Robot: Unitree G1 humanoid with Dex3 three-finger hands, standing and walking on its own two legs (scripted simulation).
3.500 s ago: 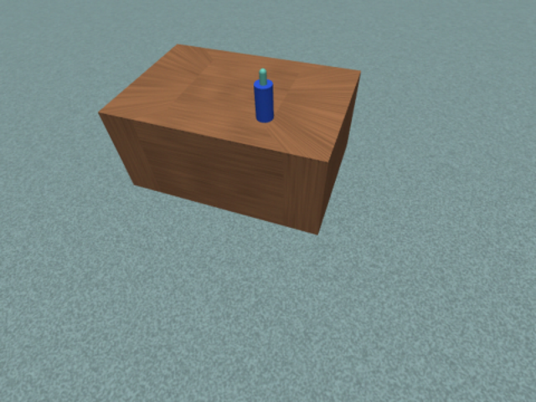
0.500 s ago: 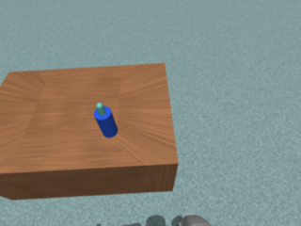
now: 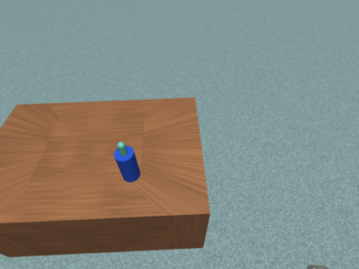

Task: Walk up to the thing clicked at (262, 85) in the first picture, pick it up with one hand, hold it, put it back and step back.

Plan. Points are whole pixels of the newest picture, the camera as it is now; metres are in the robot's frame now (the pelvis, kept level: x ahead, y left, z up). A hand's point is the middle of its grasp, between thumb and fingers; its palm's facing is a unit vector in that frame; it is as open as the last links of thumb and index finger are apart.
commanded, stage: walk up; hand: left
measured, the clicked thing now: (126, 160) +0.54 +0.23 -0.22
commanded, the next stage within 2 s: stand in 0.58 s
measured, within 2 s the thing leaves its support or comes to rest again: neither
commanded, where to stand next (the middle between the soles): +0.06 +0.01 m, yaw +2 degrees
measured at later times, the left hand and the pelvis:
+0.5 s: hand out of the picture +0.08 +0.24 -0.15, palm faces +0.01 -0.95 -0.33, open 7.4 cm; pelvis +0.01 -0.01 +0.01, yaw +0 degrees
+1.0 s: hand out of the picture +0.11 +0.24 -0.14, palm faces +0.00 -0.94 -0.35, open 7.4 cm; pelvis +0.02 -0.01 +0.01, yaw +1 degrees
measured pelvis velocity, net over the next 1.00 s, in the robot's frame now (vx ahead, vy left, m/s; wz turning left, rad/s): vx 0.02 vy -0.01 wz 0.02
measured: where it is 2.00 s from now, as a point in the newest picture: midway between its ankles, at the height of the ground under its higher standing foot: outside the picture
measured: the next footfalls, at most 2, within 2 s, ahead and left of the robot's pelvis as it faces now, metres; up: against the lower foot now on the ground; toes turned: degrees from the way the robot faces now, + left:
none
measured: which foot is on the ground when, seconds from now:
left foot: down 0.00-1.00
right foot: down 0.00-1.00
